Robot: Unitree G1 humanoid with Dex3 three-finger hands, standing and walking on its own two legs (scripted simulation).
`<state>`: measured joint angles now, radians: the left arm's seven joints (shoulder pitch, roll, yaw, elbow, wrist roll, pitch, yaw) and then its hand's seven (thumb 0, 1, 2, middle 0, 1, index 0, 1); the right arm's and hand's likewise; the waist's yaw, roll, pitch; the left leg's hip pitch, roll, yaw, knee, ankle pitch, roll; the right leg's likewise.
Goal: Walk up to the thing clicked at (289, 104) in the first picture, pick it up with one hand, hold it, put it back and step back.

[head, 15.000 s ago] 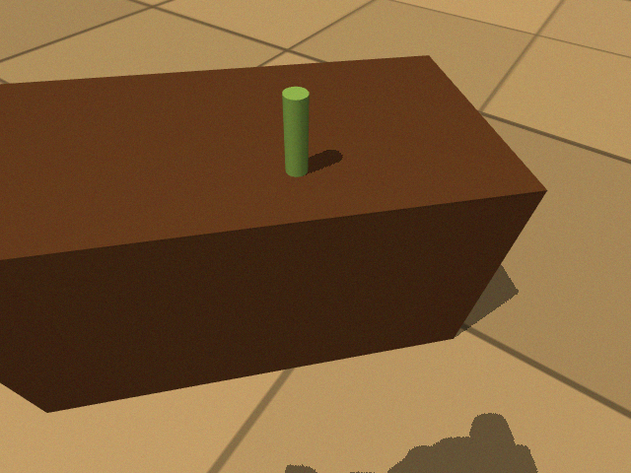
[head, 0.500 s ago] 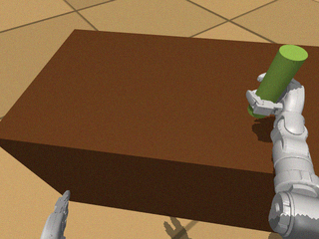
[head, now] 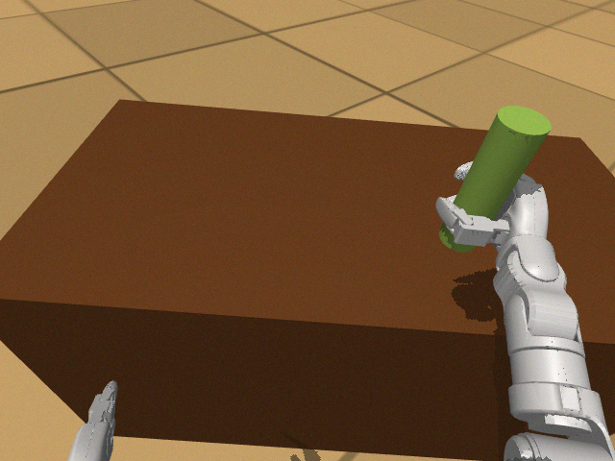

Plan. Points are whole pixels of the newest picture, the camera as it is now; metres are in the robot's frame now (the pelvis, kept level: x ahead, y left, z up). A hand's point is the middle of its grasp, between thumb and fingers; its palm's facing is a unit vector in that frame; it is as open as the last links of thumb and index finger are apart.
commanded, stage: lift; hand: right
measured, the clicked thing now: (485, 187) +0.39 -0.19 +0.21
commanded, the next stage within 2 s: hold in 0.50 s
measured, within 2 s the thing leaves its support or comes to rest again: neither
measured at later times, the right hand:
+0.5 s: hand (478, 206) +0.35 -0.17 +0.21, palm faces +0.21 +0.98 -0.01, open 7.3 cm
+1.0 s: hand (494, 199) +0.34 -0.18 +0.23, palm faces +0.21 +0.98 -0.01, open 7.3 cm
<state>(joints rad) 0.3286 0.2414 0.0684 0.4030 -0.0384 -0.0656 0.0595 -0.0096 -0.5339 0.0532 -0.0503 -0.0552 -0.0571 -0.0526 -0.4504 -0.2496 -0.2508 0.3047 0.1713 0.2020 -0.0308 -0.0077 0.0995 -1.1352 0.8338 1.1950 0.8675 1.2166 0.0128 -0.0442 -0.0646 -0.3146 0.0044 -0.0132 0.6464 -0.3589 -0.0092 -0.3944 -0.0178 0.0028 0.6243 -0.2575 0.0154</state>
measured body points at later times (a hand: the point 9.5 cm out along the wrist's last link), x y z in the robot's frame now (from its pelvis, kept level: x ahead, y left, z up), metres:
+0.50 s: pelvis +0.00 +0.01 +0.01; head -0.03 +0.04 +0.45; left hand +0.16 +0.26 -0.06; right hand +0.34 -0.22 +0.21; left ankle -0.01 +0.12 -0.72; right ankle +0.04 -0.13 -0.72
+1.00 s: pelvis +0.00 +0.00 +0.01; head -0.03 +0.04 +0.46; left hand +0.17 +0.26 -0.07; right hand +0.32 -0.23 +0.23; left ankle -0.01 +0.12 -0.72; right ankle +0.04 -0.13 -0.72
